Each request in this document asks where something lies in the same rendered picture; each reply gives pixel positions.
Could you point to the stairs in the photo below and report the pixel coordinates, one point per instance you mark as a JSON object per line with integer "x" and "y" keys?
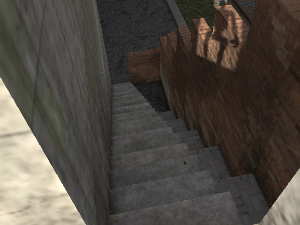
{"x": 154, "y": 180}

